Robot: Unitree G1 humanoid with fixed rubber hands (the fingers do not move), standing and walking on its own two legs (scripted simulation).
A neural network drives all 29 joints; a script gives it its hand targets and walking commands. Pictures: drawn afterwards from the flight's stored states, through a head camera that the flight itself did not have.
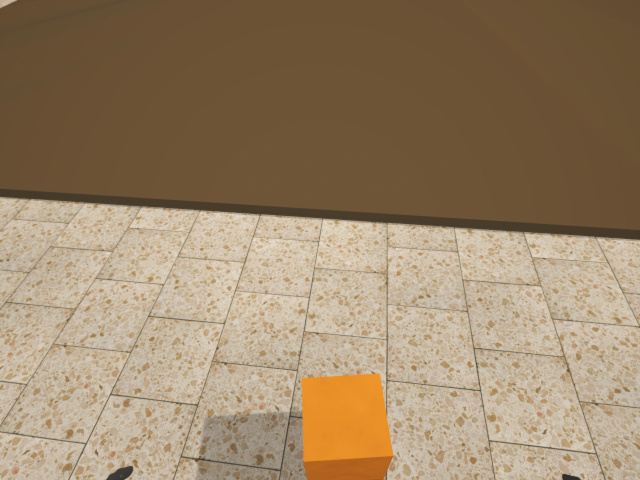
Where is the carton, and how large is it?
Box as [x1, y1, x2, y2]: [302, 373, 392, 479]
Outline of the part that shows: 379,373 302,378 303,457 307,479 383,478 392,457 392,450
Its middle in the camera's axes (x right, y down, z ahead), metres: +0.07 +0.52 +1.06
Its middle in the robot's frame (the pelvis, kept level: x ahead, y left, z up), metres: +0.39 -0.02 -0.66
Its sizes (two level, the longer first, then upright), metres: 0.210 0.200 0.250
